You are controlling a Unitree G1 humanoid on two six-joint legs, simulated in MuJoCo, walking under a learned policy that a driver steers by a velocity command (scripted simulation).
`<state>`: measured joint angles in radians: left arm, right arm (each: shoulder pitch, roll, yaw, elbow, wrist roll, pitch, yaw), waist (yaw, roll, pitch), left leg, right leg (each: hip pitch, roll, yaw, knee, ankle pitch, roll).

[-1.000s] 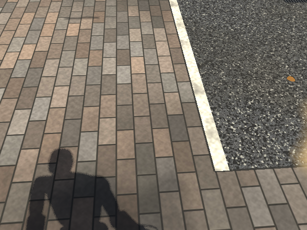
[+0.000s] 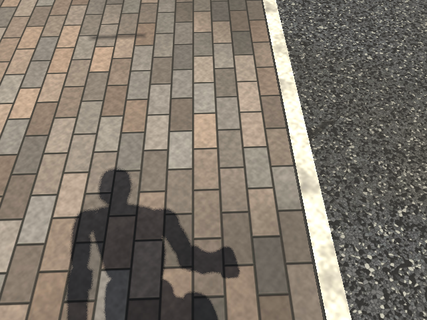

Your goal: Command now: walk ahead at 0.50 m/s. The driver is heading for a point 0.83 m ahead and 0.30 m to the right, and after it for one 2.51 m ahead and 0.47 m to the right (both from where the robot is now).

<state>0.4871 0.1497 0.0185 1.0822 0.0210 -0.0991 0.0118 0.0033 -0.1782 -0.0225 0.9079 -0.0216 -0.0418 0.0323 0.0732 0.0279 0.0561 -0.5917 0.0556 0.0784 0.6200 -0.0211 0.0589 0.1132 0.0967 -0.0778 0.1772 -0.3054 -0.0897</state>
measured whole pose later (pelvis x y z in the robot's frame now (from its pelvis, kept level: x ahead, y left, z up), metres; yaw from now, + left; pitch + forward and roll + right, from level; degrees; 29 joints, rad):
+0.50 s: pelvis +0.28 +0.02 +0.00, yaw -10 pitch +0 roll +1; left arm 0.10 0.19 0.04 0.90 0.03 -0.02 -0.04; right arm 0.42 -0.17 -0.04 1.06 -0.02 -0.11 -0.02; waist -0.03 -0.03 0.06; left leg 0.07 -0.06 0.24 0.21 -0.29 0.06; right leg -0.64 -0.08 -0.06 0.73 -0.01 -0.08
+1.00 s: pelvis +0.53 -0.08 +0.01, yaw -27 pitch +2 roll +0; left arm 0.40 0.25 0.07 0.93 0.00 -0.05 0.00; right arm 0.05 -0.24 -0.04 0.78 -0.04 -0.03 0.02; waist 0.07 0.04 0.04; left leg -0.68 0.11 -0.04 0.81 -0.07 -0.05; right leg -0.05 0.15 0.10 0.28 -0.24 -0.14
